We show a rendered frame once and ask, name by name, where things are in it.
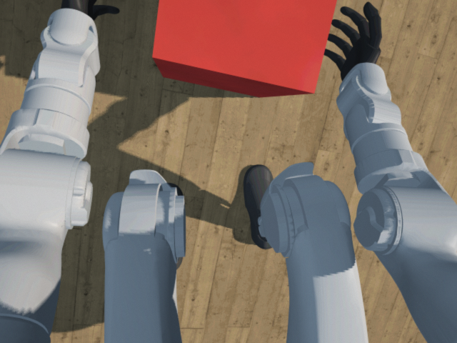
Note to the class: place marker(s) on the robot left upper arm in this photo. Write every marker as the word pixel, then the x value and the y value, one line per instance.
pixel 42 195

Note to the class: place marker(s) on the carton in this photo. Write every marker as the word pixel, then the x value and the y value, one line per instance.
pixel 260 48

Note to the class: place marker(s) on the robot left hand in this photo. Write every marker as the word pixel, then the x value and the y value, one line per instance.
pixel 88 7

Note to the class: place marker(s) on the left robot thigh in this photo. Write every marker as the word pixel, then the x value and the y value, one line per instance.
pixel 140 304

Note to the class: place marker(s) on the robot right hand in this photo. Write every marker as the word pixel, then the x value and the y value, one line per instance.
pixel 365 43

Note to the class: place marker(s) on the right robot forearm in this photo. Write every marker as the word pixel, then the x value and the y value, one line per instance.
pixel 378 142

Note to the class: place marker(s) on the left robot shin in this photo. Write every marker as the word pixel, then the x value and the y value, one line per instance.
pixel 112 211

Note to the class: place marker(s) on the robot right upper arm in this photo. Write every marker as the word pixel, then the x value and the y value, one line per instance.
pixel 413 232

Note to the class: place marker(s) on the left robot forearm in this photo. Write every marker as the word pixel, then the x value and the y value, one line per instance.
pixel 59 94

